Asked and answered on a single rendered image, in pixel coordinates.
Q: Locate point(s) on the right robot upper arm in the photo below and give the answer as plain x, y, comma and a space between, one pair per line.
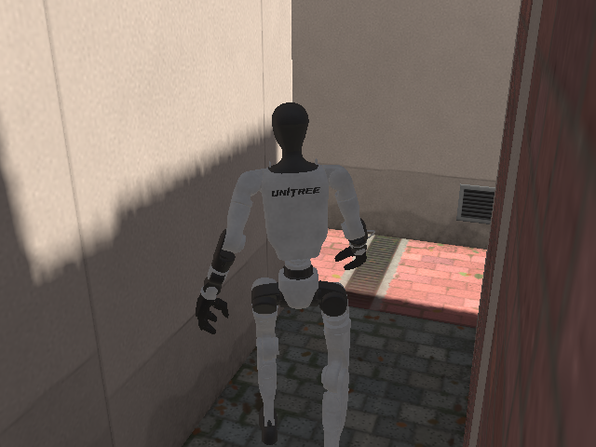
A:
339, 179

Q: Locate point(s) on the robot right forearm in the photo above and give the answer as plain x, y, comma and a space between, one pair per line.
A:
358, 246

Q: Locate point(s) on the robot right shin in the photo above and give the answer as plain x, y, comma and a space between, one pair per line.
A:
334, 406

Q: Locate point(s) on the left robot hand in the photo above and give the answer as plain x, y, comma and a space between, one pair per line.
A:
203, 312

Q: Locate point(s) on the left robot upper arm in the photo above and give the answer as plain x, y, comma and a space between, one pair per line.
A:
248, 184

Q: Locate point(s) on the robot left forearm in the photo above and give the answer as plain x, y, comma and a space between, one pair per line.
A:
219, 268

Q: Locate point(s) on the robot right thigh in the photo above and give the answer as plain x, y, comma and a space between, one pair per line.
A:
333, 302

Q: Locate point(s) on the right robot hand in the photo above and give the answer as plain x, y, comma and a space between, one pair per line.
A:
347, 252

